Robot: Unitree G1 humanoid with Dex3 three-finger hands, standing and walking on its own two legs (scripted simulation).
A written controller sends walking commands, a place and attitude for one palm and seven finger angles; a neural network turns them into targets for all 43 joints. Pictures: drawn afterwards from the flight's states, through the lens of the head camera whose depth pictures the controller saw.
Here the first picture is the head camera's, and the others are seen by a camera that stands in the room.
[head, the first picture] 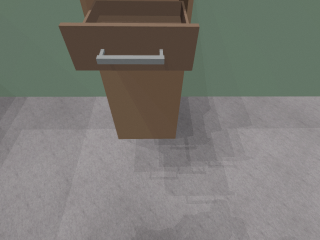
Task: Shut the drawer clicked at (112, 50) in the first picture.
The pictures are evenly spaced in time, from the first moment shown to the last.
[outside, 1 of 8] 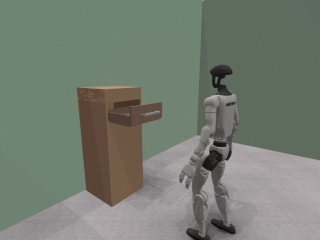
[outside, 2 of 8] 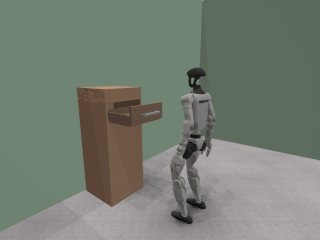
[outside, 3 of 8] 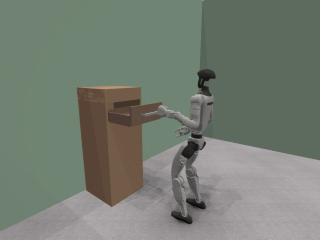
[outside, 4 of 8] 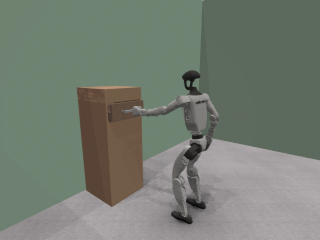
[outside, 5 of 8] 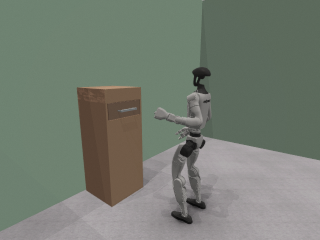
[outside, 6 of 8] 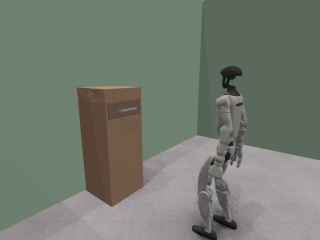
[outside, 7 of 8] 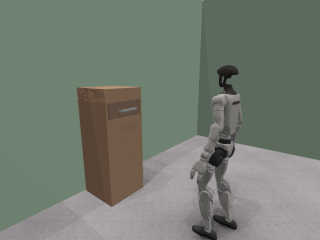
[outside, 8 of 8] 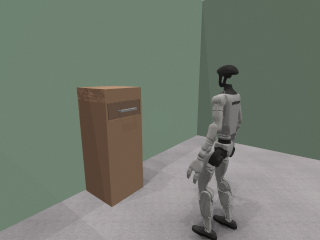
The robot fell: no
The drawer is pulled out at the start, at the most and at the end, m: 0.29 0.29 0.00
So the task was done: yes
